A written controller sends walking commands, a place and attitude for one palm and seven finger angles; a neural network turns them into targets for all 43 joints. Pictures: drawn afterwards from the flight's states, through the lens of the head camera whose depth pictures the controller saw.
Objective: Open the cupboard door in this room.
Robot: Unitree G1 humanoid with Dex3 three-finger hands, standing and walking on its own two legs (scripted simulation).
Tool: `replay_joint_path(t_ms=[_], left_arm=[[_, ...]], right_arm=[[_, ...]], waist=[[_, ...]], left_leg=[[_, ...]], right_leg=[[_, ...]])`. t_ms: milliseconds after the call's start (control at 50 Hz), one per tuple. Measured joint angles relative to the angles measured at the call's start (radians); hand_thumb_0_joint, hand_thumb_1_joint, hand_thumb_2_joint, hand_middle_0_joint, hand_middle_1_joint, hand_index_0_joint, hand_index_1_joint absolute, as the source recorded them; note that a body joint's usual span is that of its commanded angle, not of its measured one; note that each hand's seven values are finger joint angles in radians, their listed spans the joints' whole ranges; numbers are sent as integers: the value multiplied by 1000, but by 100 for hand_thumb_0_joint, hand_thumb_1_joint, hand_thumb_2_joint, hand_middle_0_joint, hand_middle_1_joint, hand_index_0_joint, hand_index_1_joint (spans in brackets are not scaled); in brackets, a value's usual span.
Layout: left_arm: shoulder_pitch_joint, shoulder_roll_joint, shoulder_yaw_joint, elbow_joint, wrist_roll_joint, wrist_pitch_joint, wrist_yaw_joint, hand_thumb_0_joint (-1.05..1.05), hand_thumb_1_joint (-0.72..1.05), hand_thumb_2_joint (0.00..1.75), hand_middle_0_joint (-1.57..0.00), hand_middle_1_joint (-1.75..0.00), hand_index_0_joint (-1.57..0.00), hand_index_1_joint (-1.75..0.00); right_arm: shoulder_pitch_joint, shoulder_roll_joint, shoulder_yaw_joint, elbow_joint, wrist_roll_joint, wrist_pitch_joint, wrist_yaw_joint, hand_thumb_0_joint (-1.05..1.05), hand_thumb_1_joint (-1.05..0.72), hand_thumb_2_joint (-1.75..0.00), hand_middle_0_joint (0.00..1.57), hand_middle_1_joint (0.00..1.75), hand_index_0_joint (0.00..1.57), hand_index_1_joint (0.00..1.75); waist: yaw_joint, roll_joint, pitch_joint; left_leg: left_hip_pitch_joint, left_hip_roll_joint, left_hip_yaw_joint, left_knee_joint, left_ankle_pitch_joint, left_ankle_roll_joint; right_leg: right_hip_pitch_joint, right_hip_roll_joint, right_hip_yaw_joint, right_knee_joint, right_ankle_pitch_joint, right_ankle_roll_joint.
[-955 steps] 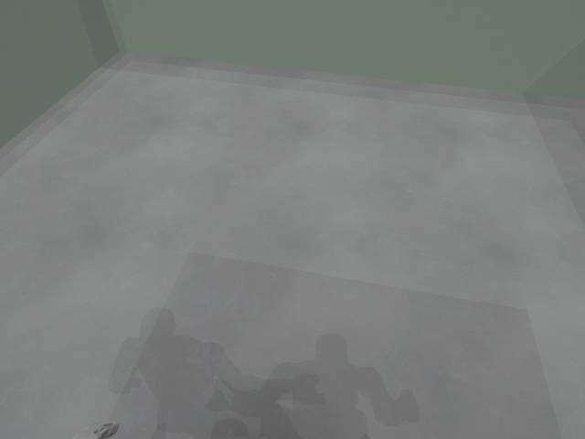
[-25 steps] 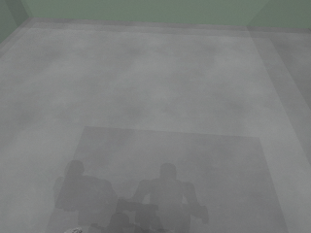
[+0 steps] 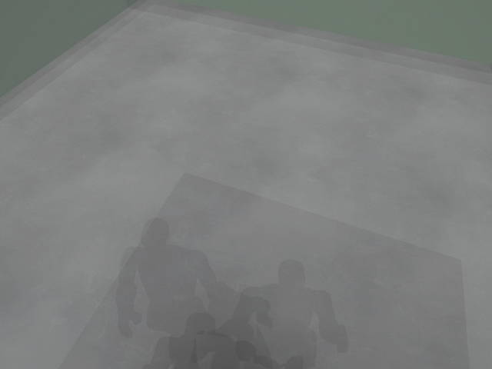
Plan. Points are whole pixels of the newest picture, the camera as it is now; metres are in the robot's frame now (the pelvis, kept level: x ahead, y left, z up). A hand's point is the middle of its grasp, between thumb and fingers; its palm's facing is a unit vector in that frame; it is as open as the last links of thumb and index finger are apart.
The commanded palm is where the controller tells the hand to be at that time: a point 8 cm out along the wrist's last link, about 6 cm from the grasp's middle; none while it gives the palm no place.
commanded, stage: turn or walk to find it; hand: left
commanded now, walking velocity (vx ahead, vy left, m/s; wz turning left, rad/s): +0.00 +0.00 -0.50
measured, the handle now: out of the picture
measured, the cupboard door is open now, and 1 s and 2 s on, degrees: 0 0 0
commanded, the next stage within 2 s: none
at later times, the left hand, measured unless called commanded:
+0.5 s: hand out of the picture +0.06 +0.17 -0.16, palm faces -0.14 -0.96 -0.26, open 7.3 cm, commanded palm none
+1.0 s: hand (149, 343) +0.17 +0.20 -0.17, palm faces -0.42 -0.88 -0.20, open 7.3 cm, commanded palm none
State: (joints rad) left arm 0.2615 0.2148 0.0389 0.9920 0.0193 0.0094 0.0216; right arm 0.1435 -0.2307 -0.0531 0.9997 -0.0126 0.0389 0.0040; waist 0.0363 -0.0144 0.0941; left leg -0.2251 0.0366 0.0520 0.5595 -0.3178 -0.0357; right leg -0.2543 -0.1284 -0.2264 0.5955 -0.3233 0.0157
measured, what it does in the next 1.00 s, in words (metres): steps on the spot, turning right: right foot, then left foot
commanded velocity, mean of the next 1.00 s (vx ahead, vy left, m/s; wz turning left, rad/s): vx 0.00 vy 0.00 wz -0.50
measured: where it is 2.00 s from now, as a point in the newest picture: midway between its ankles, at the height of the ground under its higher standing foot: outside the picture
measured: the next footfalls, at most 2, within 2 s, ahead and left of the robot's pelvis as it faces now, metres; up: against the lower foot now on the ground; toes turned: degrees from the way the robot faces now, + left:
right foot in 0.40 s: +0.01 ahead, -0.11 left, +0.00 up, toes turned -17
left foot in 0.88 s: +0.06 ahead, +0.12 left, +0.00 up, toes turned -22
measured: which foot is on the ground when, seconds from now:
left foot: down 0.00-0.42, up 0.44-0.86, down 0.88-1.00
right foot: down 0.00-0.00, up 0.02-0.38, down 0.40-0.90, up 0.92-1.00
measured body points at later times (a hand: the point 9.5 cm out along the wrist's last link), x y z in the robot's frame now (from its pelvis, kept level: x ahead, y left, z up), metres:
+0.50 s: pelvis -0.02 -0.01 +0.00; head +0.02 -0.04 +0.44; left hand +0.07 +0.22 -0.14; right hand +0.00 -0.28 -0.17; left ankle -0.03 +0.13 -0.68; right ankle -0.03 -0.10 -0.73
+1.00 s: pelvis +0.00 +0.05 +0.01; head +0.05 +0.06 +0.45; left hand +0.19 +0.25 -0.15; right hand -0.05 -0.21 -0.12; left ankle +0.02 +0.13 -0.73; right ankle -0.07 -0.08 -0.66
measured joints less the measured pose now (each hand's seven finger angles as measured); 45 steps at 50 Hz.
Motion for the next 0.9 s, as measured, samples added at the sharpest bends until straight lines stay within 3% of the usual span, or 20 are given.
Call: replay_joint_path(t_ms=[60, 100, 160, 280, 360, 400, 420, 460, 520, 580, 660, 780, 840, 880, 900], left_arm=[[6, 32, 1, 49, -8, 24, 9, 0, 91, 90, -20, -30, -20, -30], [10, 33, -1, 81, -11, 40, 9, 0, 91, 90, -20, -29, -20, -30], [17, 19, 2, 102, -10, 50, -2, 0, 91, 90, -20, -29, -20, -30], [10, -13, 13, 75, -5, 61, -18, 0, 91, 90, -20, -29, -20, -30], [-8, -28, 17, 38, -1, 54, -27, 0, 91, 90, -20, -29, -20, -30], [-12, -27, 18, 16, 1, 41, -31, 0, 91, 90, -20, -29, -20, -30], [-16, -27, 19, 9, 5, 30, -30, 0, 91, 90, -20, -29, -20, -30], [-35, -34, 16, -3, 2, 16, -25, 0, 91, 90, -20, -29, -20, -30], [-45, -37, 17, -22, -2, 11, -17, 0, 91, 90, -20, -29, -20, -30], [-51, -30, 14, -28, -4, 17, -17, 0, 91, 90, -20, -29, -20, -30], [-60, -15, 12, -33, -4, 18, -22, 0, 91, 90, -20, -30, -20, -30], [-78, 9, 15, -49, 1, 21, -27, 0, 91, 90, -20, -30, -21, -30], [-88, 26, 20, -54, 2, 30, -27, 0, 91, 90, -20, -30, -21, -30], [-93, 38, 23, -57, -2, 39, -26, 0, 90, 90, -20, -30, -21, -30], [-95, 48, 26, -58, -6, 45, -26, 0, 91, 90, -20, -30, -21, -30]], right_arm=[[-34, 39, 17, 9, -5, -30, -12, 0, -91, -89, 20, 30, 20, 30], [-45, 59, 29, 14, -7, -40, -24, 0, -91, -89, 20, 30, 20, 30], [-60, 79, 35, 16, -7, -40, -33, 0, -91, -89, 20, 30, 20, 30], [-64, 100, 20, 6, -9, -32, -26, 0, -91, -89, 21, 30, 21, 30], [-53, 78, -1, 4, -11, -23, -23, -1, -92, -89, 21, 30, 21, 31], [-38, 60, -10, 5, -10, -17, -22, -1, -91, -89, 21, 30, 21, 31], [-30, 48, -15, 5, -7, -13, -21, 0, -91, -89, 21, 30, 21, 30], [-19, 18, -24, 5, -3, 8, -26, 0, -91, -89, 21, 30, 21, 30], [-15, -9, -29, 9, -4, 30, -28, 0, -92, -89, 20, 30, 20, 30], [-9, -25, -29, -1, -9, 27, -24, 0, -92, -89, 20, 30, 20, 30], [6, -36, -24, -16, -11, 20, -25, 0, -92, -89, 20, 30, 20, 30], [5, -31, -11, -33, -6, 15, -28, 1, -91, -89, 20, 30, 20, 30], [1, -15, 0, -49, 0, 3, -30, 1, -91, -89, 20, 30, 20, 30], [7, -4, 9, -62, 4, -13, -31, 0, -91, -89, 20, 30, 20, 30], [10, 7, 13, -65, 2, -24, -32, 0, -91, -89, 20, 30, 20, 30]], waist=[[22, -52, 6], [27, -52, -1], [30, -33, -12], [27, 1, -4], [14, 23, 8], [9, 31, 7], [7, 41, 6], [-2, 64, 16], [0, 59, 22], [-10, 43, 19], [-22, 26, 6], [-17, 6, -3], [-16, -7, -6], [-19, -14, -12], [-22, -30, -15]], left_leg=[[27, -22, 32, -12, -20, 40], [53, -22, 44, -41, -6, 51], [79, -14, 62, -79, 13, 58], [86, 14, 117, -77, 11, 51], [68, 45, 158, -23, -18, 33], [44, 65, 177, 39, -51, 17], [15, 82, 174, 97, -72, 12], [-68, 76, 89, 273, -183, 6], [-175, 35, -4, 497, -171, 1], [-227, 26, -33, 553, -95, -14], [-237, 26, -49, 510, -61, -30], [-182, 15, -51, 346, -93, -32], [-128, 1, -41, 211, -94, -24], [-66, -7, -28, 61, -30, -16], [-46, -16, -14, 19, -31, 15]], right_leg=[[-31, 8, 93, 94, -119, 17], [-51, 38, 153, 180, -163, 20], [-85, 64, 195, 296, -160, 23], [-113, 70, 186, 335, -159, 35], [-78, 72, 150, 208, -118, 30], [-33, 76, 133, 76, -6, 22], [-28, 88, 128, 53, 5, -15], [-45, 109, 122, 77, -17, -58], [-41, 129, 148, 29, 8, -70], [-29, 146, 180, -43, 59, -73], [-21, 161, 214, -99, 97, -72], [-37, 183, 272, -111, 117, -56], [-54, 190, 300, -96, 117, -38], [-75, 197, 317, -65, 106, -20], [-93, 194, 330, -34, 92, -14]])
